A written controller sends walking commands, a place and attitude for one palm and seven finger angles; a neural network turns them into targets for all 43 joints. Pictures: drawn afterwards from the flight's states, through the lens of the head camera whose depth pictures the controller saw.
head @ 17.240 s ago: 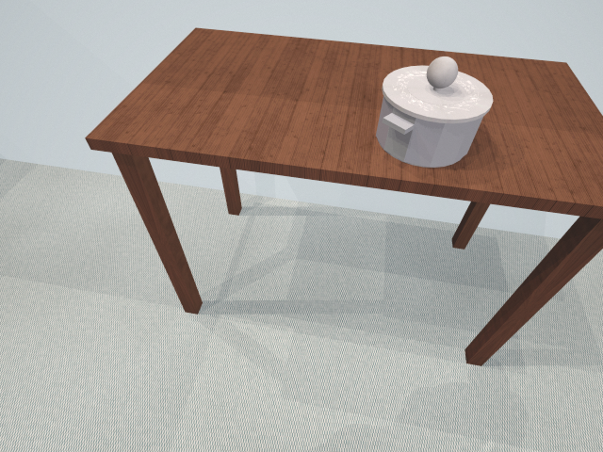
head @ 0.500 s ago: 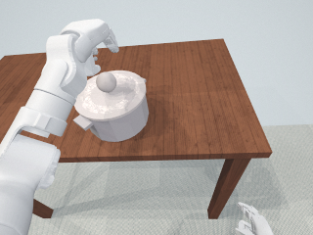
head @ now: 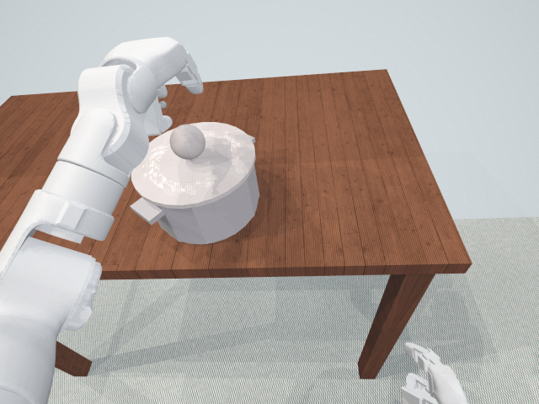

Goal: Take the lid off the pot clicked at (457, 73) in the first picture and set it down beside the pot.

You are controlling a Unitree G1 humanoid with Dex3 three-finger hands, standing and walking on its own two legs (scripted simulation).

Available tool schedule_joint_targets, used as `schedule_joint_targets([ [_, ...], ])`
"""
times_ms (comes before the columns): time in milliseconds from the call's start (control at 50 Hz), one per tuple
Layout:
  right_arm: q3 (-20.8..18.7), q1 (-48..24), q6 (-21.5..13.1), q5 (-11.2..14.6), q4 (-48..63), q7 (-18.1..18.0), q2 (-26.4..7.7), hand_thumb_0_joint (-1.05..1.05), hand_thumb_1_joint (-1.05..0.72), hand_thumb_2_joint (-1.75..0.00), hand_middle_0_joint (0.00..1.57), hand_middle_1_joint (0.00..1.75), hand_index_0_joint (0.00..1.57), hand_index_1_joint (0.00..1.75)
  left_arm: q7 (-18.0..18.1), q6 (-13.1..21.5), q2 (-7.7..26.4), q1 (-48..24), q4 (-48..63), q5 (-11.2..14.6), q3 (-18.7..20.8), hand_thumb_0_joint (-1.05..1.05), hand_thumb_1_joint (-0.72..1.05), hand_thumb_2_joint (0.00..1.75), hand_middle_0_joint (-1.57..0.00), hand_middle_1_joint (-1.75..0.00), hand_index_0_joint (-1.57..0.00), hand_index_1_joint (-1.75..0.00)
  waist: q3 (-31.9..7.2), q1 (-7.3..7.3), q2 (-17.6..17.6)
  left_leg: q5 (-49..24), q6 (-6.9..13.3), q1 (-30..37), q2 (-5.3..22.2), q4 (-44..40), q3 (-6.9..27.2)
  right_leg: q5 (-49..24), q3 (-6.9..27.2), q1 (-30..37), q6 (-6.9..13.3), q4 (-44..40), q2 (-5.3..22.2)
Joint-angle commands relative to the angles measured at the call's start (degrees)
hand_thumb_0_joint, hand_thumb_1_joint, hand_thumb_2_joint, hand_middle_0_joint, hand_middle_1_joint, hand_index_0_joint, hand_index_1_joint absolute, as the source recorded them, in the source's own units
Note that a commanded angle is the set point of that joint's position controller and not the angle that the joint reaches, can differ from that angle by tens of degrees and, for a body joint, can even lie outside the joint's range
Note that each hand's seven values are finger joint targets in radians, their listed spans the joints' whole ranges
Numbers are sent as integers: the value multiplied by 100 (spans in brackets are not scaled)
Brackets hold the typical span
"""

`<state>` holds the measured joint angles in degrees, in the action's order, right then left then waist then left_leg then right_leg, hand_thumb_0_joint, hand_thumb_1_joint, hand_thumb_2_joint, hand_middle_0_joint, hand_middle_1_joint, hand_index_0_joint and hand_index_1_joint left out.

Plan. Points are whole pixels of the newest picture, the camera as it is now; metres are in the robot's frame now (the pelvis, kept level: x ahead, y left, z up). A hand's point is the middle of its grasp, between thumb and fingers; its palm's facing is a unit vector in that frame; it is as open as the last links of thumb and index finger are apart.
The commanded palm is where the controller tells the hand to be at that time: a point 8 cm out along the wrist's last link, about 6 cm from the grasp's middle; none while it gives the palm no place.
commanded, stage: move the open hand above the knob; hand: left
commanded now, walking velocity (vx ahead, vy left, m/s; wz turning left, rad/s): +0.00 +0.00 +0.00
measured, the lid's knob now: (187, 142) +0.47 +0.14 +0.17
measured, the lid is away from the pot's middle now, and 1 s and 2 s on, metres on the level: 0.00 0.00 0.00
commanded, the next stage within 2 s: lower the open fingers around the knob in 0.84 s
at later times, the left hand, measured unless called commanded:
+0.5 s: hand (167, 102) +0.44 +0.14 +0.26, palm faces -0.13 -0.04 -0.99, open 10.0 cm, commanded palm +0.40 +0.15 +0.32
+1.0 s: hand (154, 109) +0.43 +0.15 +0.25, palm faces -0.12 -0.05 -0.99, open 10.0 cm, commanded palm +0.39 +0.15 +0.31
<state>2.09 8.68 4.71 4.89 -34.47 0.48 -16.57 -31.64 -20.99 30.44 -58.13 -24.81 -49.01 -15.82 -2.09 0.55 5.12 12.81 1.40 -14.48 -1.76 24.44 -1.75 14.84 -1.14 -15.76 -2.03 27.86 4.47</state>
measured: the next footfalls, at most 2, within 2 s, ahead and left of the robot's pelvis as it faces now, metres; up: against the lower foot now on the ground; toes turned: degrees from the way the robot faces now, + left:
none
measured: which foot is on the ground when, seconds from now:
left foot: down 0.00-1.00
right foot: down 0.00-1.00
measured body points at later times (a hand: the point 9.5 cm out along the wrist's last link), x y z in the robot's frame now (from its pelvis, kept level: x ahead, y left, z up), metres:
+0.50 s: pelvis +0.00 +0.00 +0.00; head +0.01 -0.05 +0.45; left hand +0.44 +0.14 +0.31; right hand +0.17 -0.24 -0.12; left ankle +0.00 +0.11 -0.74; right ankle -0.01 -0.14 -0.74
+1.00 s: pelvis +0.00 +0.00 +0.00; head +0.01 -0.04 +0.45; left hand +0.43 +0.15 +0.31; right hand +0.19 -0.24 -0.10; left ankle +0.00 +0.11 -0.74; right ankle -0.01 -0.14 -0.74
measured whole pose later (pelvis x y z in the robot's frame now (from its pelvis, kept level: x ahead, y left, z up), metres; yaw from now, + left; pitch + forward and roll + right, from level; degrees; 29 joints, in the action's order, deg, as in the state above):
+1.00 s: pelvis +0.00 +0.00 +0.00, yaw +0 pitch +2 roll +1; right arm 2.2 7.2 4.7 5.1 -34.3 0.1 -16.7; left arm -32.0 -21.5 31.5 -56.6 -22.4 -47.9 -15.8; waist -2.1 0.1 4.9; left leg 13.0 1.2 -14.6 -1.5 25.2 -1.2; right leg 14.8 -1.6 -15.5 -1.8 28.1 4.2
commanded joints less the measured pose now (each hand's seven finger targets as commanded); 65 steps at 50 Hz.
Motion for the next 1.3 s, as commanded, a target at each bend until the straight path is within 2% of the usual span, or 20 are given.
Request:
schedule_joint_targets([
  [0,-199,-738,-323,0,892,-19,-508,0,-90,-90,20,30,20,30,272,8,1424,-3098,1087,-174,894,0,-40,170,-87,-8,-87,-8,-2257,3,-613,-1866,249,1045,-87,-24,149,-1858,-194,678,397,-108,-389],
  [60,-178,-687,-250,17,794,-29,-559,0,-90,-90,20,30,20,30,258,-36,1407,-2910,598,-154,871,0,-40,170,-87,-8,-87,-8,-1929,33,-884,-1566,214,801,-67,-99,124,-1681,-239,578,376,-182,-392],
  [140,-190,-817,-281,33,883,-21,-527,0,-90,-90,20,30,20,30,259,20,910,-3043,878,-30,426,0,-40,170,-87,-8,-87,-8,-2000,117,-570,-1652,235,1040,-93,-1,185,-1623,-234,428,413,-174,-394],
  [180,-162,-789,-278,8,834,-45,-513,0,-90,-90,20,30,20,30,286,6,1215,-3330,854,-147,638,0,-40,170,-87,-8,-87,-8,-2061,82,-591,-1503,225,977,-99,-66,187,-1560,-228,507,410,-171,-406],
  [240,-169,-728,-284,15,783,-65,-559,0,-90,-90,20,30,20,30,307,13,960,-3235,533,-35,469,0,-40,170,-87,-8,-87,-8,-1904,129,-597,-1410,214,929,-101,-71,202,-1465,-250,398,421,-200,-398],
  [260,-151,-711,-304,-5,770,-69,-519,0,-90,-90,20,30,20,30,334,20,1294,-3405,612,-149,723,0,-40,170,-87,-8,-87,-8,-2119,52,-639,-1416,204,929,-95,-115,198,-1482,-222,562,409,-170,-399],
  [320,-145,-729,-342,-23,801,-56,-478,0,-90,-90,20,30,20,30,339,28,1081,-3418,669,-206,580,0,-40,170,-87,-8,-87,-8,-2191,53,-585,-1664,209,999,-94,-87,220,-1665,-229,594,431,-113,-394],
  [360,-157,-712,-311,-33,811,-38,-529,0,-90,-90,20,30,20,30,347,20,1434,-3012,570,-186,954,0,-40,170,-87,-8,-87,-8,-2261,-38,-810,-1724,216,870,-84,-82,177,-1816,-195,804,410,-121,-376],
  [440,-173,-767,-257,10,876,-53,-588,0,-90,-90,20,30,20,30,311,16,1121,-2728,395,-92,691,0,-40,170,-87,-8,-87,-8,-1875,19,-864,-1449,237,702,-96,-100,111,-1690,-202,655,395,-200,-354],
  [460,-158,-749,-256,-7,883,-53,-558,0,-90,-90,20,30,20,30,330,38,1511,-2917,641,-185,969,0,-40,170,-87,-8,-87,-8,-2111,-46,-839,-1451,230,728,-87,-138,98,-1702,-166,822,381,-170,-356],
  [540,-194,-761,-287,0,946,-59,-573,0,-90,-90,20,30,20,30,293,38,1423,-2731,834,-87,956,0,-40,170,-87,-8,-87,-8,-2179,-18,-830,-1856,278,848,-93,-14,119,-2065,-152,875,388,-146,-356],
  [560,-173,-759,-297,-10,963,-63,-545,0,-90,-90,20,30,20,30,294,45,1752,-2897,1089,-171,1167,0,-40,170,-87,-8,-87,-8,-2373,-79,-796,-1834,263,867,-92,-50,91,-2082,-118,1008,365,-113,-350],
  [620,-157,-761,-274,25,928,-77,-549,0,-90,-90,20,30,20,30,234,-2,1448,-2741,762,-163,894,0,-40,170,-87,-8,-87,-8,-1917,-12,-877,-1606,246,728,-84,-95,79,-1866,-194,729,361,-165,-365],
  [660,-175,-787,-285,22,977,-52,-545,0,-90,-90,20,30,20,30,250,48,1606,-2877,1230,-129,1005,0,-40,170,-87,-8,-87,-8,-2239,-47,-722,-1717,255,874,-94,-64,75,-1944,-143,883,360,-138,-360],
  [800,-172,-810,-294,32,917,-88,-540,0,-90,-90,20,30,20,30,219,7,1555,-2939,1064,-143,905,0,-40,170,-87,-8,-87,-8,-2029,23,-657,-1564,262,855,-105,-27,81,-1832,-170,695,368,-161,-374],
  [860,-168,-844,-316,26,975,-47,-508,0,-90,-90,20,30,20,30,229,54,1546,-3008,1517,-86,899,0,-40,170,-87,-8,-87,-8,-2468,-7,-487,-1964,253,1059,-108,38,136,-2100,-150,876,377,-83,-379],
  [1000,-145,-913,-235,39,902,-27,-515,0,-90,-90,20,30,20,30,220,-126,1099,-2508,973,-18,675,0,-40,170,-87,-8,-87,-8,-1856,10,-722,-1626,211,850,-68,-38,141,-1696,-267,514,395,-152,-402],
  [1080,-126,-998,-213,29,935,-43,-466,0,-90,-90,20,30,20,30,283,-110,893,-2800,1158,-10,462,0,-40,170,-87,-8,-87,-8,-1945,67,-677,-1549,216,940,-69,-33,164,-1569,-265,475,405,-148,-418],
  [1140,-150,-943,-223,-9,898,-69,-569,0,-90,-90,20,30,20,30,390,-80,1336,-2713,1162,19,865,0,-40,170,-87,-8,-87,-8,-2183,-8,-555,-1565,216,953,-77,-17,171,-1642,-207,666,424,-131,-398],
  [1280,-126,-908,-225,-18,880,-65,-478,0,-90,-90,20,30,20,30,429,-69,939,-2657,934,-43,614,0,-40,170,-87,-8,-87,-8,-2029,18,-775,-1493,207,871,-55,-88,147,-1613,-226,643,407,-146,-410],
])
